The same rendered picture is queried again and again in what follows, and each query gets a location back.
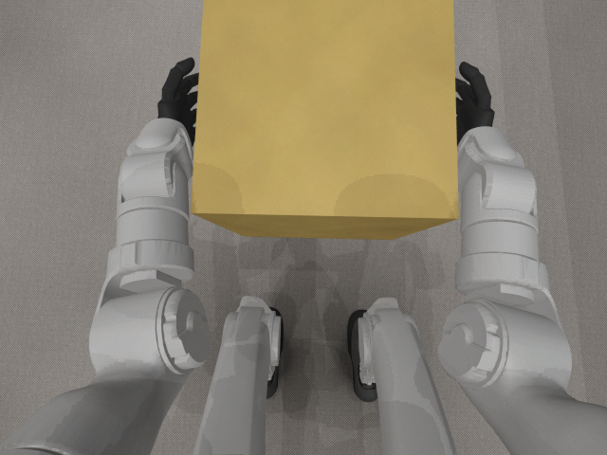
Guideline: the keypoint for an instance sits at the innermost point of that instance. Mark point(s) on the carton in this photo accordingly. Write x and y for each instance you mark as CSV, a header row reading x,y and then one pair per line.
x,y
326,118

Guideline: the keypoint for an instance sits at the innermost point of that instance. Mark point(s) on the robot left forearm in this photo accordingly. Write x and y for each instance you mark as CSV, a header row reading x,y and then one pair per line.
x,y
152,244

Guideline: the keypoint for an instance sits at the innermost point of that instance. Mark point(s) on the robot left thigh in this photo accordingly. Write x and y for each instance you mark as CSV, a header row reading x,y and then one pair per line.
x,y
234,418

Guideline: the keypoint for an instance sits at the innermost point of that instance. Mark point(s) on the robot right forearm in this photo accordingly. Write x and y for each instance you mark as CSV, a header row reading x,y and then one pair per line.
x,y
499,226

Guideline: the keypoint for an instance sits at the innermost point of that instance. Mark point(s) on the right robot hand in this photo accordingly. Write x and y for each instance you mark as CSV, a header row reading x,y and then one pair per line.
x,y
474,108

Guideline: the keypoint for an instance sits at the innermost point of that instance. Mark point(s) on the right robot upper arm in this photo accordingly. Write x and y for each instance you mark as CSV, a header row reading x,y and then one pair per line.
x,y
514,367

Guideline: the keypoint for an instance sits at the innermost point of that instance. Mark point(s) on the left robot upper arm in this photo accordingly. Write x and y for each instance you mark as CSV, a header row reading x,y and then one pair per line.
x,y
143,347

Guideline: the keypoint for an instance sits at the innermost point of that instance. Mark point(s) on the left robot foot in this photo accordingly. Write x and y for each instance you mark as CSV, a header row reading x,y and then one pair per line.
x,y
272,384

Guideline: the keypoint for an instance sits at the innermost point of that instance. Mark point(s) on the left robot hand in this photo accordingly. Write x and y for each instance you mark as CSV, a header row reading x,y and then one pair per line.
x,y
176,103

